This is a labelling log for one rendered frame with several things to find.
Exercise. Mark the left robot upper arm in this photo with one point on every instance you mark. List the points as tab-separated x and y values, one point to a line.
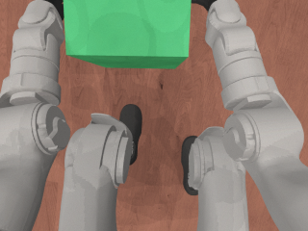
31	135

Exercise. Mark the robot right hand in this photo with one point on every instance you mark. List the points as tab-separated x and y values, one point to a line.
205	3

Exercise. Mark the robot foot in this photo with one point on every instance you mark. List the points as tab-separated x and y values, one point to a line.
185	152
131	116

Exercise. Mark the right robot upper arm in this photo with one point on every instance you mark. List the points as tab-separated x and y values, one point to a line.
268	141

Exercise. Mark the robot left forearm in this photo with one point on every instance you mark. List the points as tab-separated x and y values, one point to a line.
35	59

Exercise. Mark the robot left foot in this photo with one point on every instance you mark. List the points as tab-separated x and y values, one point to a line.
131	116

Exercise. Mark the robot right foot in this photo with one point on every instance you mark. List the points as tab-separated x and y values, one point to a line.
185	152

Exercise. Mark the robot right forearm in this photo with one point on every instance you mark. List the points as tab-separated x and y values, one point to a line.
244	80

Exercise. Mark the robot left hand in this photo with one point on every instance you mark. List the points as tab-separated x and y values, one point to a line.
59	6

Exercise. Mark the carton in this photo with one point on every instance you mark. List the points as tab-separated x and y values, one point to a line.
128	33

